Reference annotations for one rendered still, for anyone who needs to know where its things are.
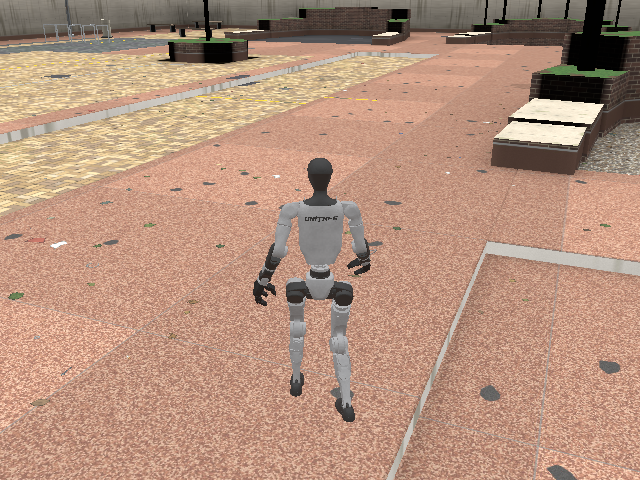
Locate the robot head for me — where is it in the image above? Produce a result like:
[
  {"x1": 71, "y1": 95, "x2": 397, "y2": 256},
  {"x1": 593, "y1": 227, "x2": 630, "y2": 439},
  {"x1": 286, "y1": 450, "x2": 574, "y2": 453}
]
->
[{"x1": 303, "y1": 158, "x2": 337, "y2": 206}]

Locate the robot left hand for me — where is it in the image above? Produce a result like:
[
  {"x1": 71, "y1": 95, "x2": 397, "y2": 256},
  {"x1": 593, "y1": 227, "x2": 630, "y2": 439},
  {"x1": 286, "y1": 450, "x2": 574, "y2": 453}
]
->
[{"x1": 253, "y1": 280, "x2": 276, "y2": 306}]

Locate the robot right hand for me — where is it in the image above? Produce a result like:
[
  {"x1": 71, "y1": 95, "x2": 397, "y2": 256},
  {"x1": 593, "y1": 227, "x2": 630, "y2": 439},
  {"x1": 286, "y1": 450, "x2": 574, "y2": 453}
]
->
[{"x1": 347, "y1": 258, "x2": 371, "y2": 275}]

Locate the right robot forearm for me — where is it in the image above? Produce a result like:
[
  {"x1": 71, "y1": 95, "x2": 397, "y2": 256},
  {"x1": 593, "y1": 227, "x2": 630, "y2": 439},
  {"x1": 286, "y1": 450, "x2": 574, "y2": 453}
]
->
[{"x1": 356, "y1": 238, "x2": 371, "y2": 266}]

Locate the left robot upper arm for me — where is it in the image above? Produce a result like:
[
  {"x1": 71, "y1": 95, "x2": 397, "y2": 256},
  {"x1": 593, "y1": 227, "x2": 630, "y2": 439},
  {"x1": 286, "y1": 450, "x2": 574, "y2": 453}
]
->
[{"x1": 272, "y1": 201, "x2": 300, "y2": 259}]

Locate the left robot forearm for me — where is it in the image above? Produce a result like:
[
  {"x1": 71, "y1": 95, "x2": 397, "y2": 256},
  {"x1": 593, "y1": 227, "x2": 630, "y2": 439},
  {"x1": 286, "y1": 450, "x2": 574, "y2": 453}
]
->
[{"x1": 257, "y1": 243, "x2": 281, "y2": 286}]

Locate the robot right thigh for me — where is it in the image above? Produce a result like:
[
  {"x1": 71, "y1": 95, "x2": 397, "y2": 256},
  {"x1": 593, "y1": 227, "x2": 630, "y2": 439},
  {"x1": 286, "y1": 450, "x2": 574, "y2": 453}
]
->
[{"x1": 329, "y1": 281, "x2": 354, "y2": 355}]

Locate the right robot upper arm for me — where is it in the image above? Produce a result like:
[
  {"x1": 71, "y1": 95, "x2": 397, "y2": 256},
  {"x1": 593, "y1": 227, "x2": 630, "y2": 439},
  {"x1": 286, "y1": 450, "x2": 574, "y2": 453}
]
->
[{"x1": 341, "y1": 201, "x2": 367, "y2": 254}]

